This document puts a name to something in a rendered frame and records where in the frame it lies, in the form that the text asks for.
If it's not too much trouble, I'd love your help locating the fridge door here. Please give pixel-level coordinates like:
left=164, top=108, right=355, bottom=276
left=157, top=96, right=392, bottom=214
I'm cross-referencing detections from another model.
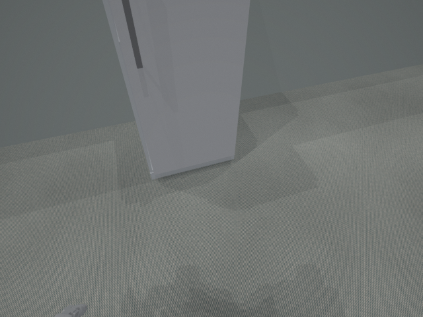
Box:
left=109, top=0, right=250, bottom=175

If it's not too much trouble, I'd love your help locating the handle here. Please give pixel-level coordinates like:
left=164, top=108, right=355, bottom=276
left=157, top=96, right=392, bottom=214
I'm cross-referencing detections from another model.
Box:
left=122, top=0, right=143, bottom=69

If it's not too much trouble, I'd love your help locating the left robot hand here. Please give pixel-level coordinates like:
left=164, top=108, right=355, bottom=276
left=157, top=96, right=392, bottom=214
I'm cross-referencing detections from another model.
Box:
left=54, top=304, right=87, bottom=317

